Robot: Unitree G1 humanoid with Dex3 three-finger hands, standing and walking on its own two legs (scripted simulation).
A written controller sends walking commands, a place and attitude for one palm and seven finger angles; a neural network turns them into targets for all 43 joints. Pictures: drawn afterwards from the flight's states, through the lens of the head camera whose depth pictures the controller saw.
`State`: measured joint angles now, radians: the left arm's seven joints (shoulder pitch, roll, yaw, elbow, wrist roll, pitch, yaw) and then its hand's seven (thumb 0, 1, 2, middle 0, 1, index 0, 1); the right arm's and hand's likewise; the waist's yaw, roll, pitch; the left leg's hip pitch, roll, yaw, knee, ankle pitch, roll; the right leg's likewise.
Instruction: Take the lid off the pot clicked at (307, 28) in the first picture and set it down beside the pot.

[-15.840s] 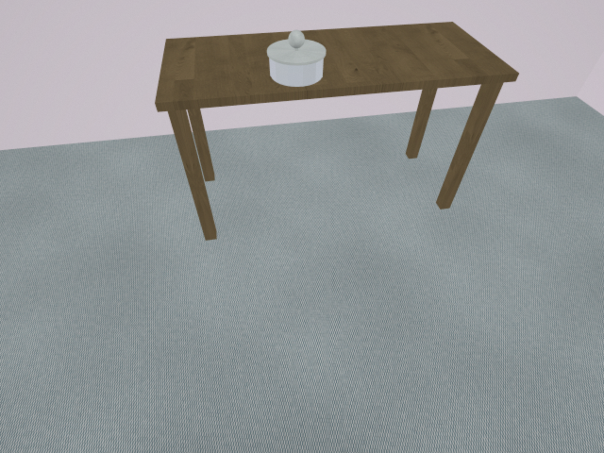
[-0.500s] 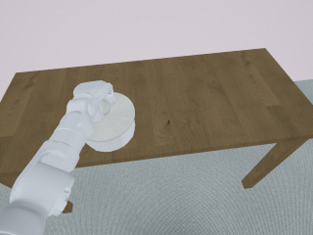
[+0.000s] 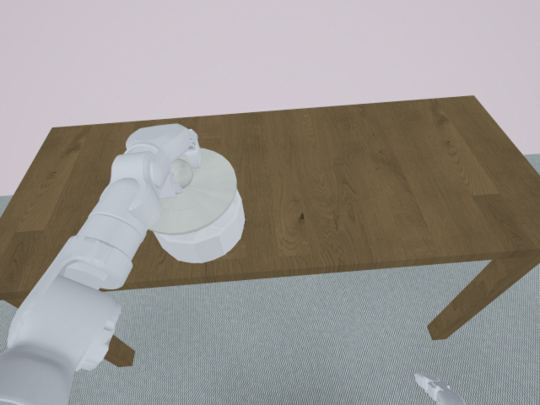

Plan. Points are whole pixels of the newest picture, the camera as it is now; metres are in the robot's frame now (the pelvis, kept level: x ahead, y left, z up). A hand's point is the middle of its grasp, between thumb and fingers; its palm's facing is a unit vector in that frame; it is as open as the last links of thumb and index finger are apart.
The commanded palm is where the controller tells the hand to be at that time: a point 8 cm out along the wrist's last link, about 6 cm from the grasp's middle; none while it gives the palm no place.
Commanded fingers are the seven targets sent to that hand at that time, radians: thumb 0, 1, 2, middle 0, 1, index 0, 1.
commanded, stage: lift the lid straight up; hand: left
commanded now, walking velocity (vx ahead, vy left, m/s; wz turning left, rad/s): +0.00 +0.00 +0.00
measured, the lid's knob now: (177, 174) +0.47 +0.16 +0.08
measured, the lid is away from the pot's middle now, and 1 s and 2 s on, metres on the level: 0.01 0.00 0.10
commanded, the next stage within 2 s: move the lid sideways beside the pot in 1.10 s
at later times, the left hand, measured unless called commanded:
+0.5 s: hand (168, 152) +0.44 +0.15 +0.15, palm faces -0.26 -0.07 -0.96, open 8.1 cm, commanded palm +0.43 +0.16 +0.23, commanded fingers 0.00 0.56 1.05 -0.78 -1.04 -0.80 -1.06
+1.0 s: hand (160, 131) +0.44 +0.15 +0.19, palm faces -0.24 -0.07 -0.97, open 8.1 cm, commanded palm +0.43 +0.16 +0.26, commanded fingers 0.00 0.56 1.05 -0.78 -1.04 -0.80 -1.06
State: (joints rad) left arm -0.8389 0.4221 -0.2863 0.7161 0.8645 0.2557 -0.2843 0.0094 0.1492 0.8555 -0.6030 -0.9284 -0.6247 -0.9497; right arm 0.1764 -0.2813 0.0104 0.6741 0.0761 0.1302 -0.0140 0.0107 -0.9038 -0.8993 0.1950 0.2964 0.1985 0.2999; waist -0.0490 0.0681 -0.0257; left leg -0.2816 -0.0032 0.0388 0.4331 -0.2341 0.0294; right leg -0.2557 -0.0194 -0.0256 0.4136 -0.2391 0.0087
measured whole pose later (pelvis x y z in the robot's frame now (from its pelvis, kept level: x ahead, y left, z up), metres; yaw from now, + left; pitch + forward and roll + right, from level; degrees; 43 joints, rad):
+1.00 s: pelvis -0.02 +0.00 +0.00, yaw +0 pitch +3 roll +0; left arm -1.06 0.44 -0.29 0.79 0.88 0.32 -0.41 0.01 0.14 0.86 -0.61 -0.93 -0.63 -0.95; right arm 0.19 -0.29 0.03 0.69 0.07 0.09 -0.01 0.01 -0.90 -0.90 0.20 0.30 0.20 0.30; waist -0.05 0.07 -0.01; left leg -0.24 -0.01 0.04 0.38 -0.19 0.03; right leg -0.22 -0.03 -0.02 0.38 -0.20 0.01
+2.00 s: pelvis -0.02 +0.01 +0.00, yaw +1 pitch +3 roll -1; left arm -1.03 0.62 -0.21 0.80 0.90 0.18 -0.50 0.01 0.15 0.85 -0.60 -0.93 -0.63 -0.96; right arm 0.21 -0.30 0.03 0.67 0.08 0.10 -0.03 0.01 -0.90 -0.90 0.20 0.30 0.20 0.30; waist -0.05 0.05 0.02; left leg -0.26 -0.02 0.03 0.39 -0.18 0.05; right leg -0.21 -0.03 -0.03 0.33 -0.17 0.02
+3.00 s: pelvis -0.02 +0.02 +0.00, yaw +1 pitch +5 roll -2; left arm -1.02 0.85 -0.04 0.92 0.92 -0.03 -0.56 0.01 0.15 0.85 -0.60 -0.93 -0.63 -0.96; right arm 0.23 -0.31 0.02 0.69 0.10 0.18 -0.03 0.01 -0.90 -0.90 0.20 0.30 0.20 0.30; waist -0.06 0.03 0.02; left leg -0.32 -0.01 0.01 0.44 -0.21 0.06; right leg -0.24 -0.02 -0.05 0.32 -0.17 0.03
